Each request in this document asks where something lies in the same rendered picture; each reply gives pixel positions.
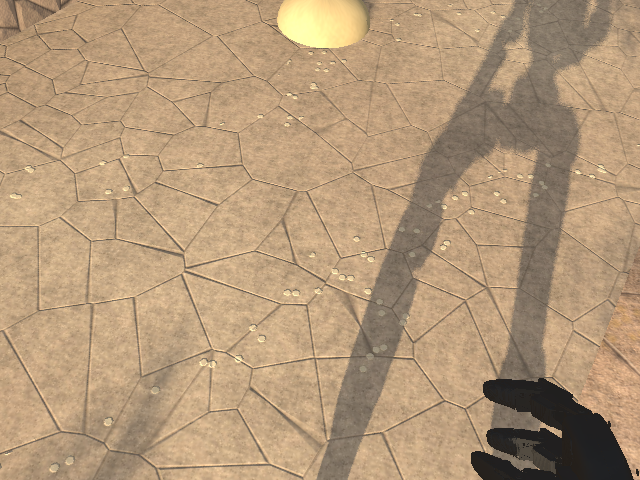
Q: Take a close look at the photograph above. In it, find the right robot hand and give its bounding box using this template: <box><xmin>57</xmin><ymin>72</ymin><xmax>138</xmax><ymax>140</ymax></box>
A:
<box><xmin>471</xmin><ymin>378</ymin><xmax>639</xmax><ymax>480</ymax></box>

